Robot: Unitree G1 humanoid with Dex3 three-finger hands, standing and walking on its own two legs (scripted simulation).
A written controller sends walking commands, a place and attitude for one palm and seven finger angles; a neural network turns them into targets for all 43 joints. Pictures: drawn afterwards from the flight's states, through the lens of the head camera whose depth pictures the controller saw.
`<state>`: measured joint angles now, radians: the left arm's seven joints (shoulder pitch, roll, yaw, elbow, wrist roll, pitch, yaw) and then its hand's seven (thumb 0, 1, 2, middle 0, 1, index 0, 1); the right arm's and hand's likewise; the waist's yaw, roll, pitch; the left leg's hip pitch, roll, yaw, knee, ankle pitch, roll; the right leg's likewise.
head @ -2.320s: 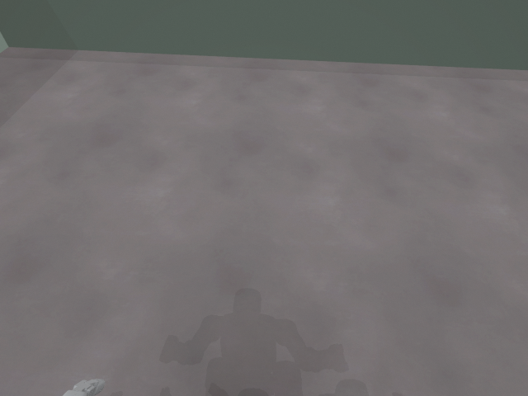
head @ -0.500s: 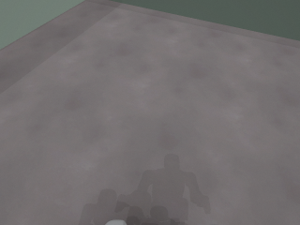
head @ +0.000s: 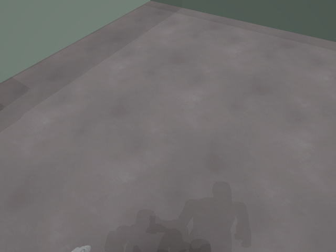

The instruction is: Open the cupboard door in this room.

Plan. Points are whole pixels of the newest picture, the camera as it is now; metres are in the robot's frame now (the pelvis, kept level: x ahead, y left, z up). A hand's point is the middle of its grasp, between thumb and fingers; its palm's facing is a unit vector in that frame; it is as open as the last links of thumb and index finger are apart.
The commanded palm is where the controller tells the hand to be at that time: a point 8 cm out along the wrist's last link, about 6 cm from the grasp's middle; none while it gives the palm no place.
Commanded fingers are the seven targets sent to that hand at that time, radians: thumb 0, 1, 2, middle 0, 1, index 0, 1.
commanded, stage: turn or walk to find it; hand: left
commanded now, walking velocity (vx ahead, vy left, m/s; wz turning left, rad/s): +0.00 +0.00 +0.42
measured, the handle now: out of the picture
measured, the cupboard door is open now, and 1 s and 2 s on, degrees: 0 0 0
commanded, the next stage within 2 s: stand and wait in 1.20 s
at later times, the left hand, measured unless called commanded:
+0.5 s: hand out of the picture -0.04 +0.23 -0.18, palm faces +0.29 -0.93 -0.23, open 7.4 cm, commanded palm none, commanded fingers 0.00 0.90 0.90 -0.20 -0.30 -0.20 -0.30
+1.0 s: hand out of the picture -0.04 +0.17 -0.14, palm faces +0.44 -0.86 -0.27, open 7.4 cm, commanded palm none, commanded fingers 0.00 0.90 0.90 -0.20 -0.30 -0.20 -0.30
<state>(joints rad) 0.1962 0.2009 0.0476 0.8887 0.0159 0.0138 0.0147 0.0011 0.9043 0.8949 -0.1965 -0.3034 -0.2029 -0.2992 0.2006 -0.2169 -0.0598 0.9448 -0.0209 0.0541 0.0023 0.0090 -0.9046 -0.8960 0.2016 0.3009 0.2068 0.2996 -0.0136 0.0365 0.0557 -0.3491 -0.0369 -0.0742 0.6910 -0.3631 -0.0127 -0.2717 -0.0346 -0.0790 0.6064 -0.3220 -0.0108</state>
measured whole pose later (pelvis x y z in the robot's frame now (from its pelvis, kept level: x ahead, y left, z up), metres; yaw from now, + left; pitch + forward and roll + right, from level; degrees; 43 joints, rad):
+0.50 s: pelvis -0.02 +0.02 +0.00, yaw +13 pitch +0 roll +0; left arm 0.25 0.25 0.08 0.98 0.02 0.07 0.02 0.00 0.90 0.89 -0.20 -0.30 -0.20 -0.30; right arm 0.15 -0.19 -0.04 0.95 -0.02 0.02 0.00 0.01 -0.91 -0.90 0.20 0.30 0.20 0.30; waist 0.02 -0.07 0.07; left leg -0.26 0.01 0.07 0.57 -0.31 0.03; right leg -0.42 -0.11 -0.09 1.02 -0.48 0.05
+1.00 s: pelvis -0.03 -0.03 +0.01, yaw +26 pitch -1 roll +2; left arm 0.23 0.16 0.03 0.91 0.02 0.01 0.02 0.00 0.90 0.89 -0.20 -0.30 -0.21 -0.30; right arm 0.22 -0.25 -0.09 0.99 -0.03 0.08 0.02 0.01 -0.91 -0.90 0.20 0.30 0.20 0.30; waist -0.02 0.03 0.06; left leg -0.49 0.01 -0.02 1.13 -0.37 -0.05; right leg -0.20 -0.07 -0.16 0.52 -0.29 -0.04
